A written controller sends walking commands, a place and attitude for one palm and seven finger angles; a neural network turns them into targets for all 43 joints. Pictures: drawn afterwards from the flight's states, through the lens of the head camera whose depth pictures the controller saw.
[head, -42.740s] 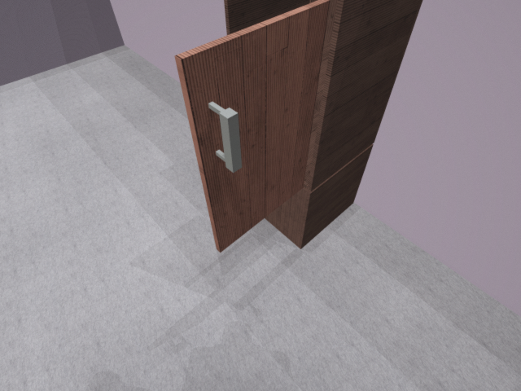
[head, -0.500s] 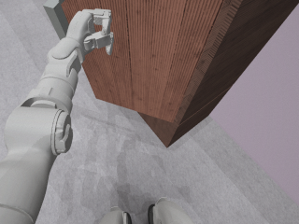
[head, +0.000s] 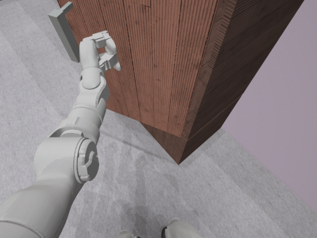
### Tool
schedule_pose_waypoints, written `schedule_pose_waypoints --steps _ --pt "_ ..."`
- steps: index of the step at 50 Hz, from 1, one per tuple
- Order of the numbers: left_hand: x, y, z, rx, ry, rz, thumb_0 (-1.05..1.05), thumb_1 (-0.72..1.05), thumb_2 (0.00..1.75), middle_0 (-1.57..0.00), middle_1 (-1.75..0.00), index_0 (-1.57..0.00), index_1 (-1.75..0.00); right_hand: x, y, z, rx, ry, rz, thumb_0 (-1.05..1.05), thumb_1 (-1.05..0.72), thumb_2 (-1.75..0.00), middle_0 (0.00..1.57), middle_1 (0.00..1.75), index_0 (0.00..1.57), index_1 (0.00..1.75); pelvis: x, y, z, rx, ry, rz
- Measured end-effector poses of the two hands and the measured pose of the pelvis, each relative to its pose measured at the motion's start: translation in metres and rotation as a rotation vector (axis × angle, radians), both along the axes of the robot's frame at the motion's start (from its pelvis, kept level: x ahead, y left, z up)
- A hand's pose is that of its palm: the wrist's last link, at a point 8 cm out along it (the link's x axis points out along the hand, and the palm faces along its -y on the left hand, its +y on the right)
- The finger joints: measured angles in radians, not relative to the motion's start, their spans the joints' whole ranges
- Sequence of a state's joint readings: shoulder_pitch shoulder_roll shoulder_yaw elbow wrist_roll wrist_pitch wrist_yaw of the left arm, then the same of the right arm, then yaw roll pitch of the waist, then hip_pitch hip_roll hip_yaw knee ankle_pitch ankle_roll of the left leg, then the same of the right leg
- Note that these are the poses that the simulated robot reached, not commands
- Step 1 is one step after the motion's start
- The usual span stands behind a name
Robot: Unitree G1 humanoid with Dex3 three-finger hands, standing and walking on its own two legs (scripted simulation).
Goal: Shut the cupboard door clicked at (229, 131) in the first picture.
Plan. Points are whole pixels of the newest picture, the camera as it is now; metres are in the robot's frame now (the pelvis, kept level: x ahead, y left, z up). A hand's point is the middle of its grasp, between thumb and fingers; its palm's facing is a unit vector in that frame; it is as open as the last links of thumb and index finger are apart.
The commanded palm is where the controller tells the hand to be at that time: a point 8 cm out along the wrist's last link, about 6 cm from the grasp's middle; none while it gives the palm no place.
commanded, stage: pull the fist back off the door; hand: left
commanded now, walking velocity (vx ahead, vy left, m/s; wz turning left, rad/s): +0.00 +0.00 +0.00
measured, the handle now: (73, 33) +0.62 +0.14 +0.12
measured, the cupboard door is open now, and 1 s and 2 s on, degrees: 27 27 27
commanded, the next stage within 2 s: draw the hand back to the body in 0.48 s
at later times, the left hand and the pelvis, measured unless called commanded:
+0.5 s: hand (116, 80) +0.45 +0.03 +0.12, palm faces +0.01 -1.00 -0.02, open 3.1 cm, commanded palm +0.43 +0.09 +0.13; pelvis +0.00 +0.01 +0.01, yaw +1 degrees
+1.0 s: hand (71, 110) +0.36 +0.11 +0.16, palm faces +0.04 -1.00 -0.01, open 3.1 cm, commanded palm +0.32 +0.16 +0.16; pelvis -0.01 +0.01 +0.03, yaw +0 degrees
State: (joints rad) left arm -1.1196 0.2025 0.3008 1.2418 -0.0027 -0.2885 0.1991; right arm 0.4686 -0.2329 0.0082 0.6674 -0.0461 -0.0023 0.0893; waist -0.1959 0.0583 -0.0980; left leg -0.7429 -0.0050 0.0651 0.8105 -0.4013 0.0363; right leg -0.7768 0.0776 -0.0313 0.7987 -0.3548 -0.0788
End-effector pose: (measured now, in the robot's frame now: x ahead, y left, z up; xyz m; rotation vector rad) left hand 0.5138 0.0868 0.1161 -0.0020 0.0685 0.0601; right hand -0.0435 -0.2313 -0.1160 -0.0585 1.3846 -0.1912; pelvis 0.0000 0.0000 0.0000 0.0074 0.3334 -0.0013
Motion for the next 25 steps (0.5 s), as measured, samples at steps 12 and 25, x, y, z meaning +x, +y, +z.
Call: schedule_pose_waypoints --steps 12,25 --pt "-0.045 0.016 0.008 0.008 -0.056 -0.032 0.02 0.90 0.90 -1.30 -1.50 -1.30 -1.50 0.050 -0.023 0.013 -0.056 -0.114 0.065 0.00 -0.90 -0.90 0.20 0.30 0.20 0.30 0.006 0.002 0.011 -0.004 -0.082 0.019" --pt "-0.086 0.001 0.009 0.025 -0.091 -0.051 0.02 0.90 0.90 -1.30 -1.50 -1.30 -1.50 0.124 -0.009 0.019 -0.062 -0.338 0.124 0.00 -0.90 -0.90 0.19 0.30 0.20 0.30 -0.002 0.008 0.013 0.001 -0.143 0.026"
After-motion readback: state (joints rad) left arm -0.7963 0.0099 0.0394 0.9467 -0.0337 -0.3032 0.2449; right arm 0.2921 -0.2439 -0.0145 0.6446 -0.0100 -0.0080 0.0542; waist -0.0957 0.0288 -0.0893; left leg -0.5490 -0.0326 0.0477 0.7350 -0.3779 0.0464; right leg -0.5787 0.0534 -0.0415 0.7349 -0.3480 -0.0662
